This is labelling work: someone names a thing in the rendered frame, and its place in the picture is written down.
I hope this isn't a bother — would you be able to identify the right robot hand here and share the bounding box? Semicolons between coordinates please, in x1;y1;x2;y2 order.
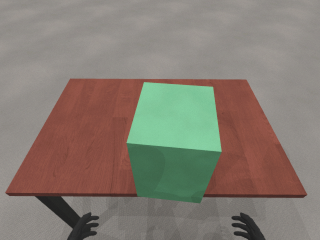
231;212;266;240

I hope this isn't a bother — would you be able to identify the left robot hand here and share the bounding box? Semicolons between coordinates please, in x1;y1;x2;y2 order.
67;212;99;240

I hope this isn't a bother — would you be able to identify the table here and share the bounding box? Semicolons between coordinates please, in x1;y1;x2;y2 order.
5;78;307;233

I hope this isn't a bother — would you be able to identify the carton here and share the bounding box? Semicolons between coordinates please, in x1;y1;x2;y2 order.
126;82;222;204

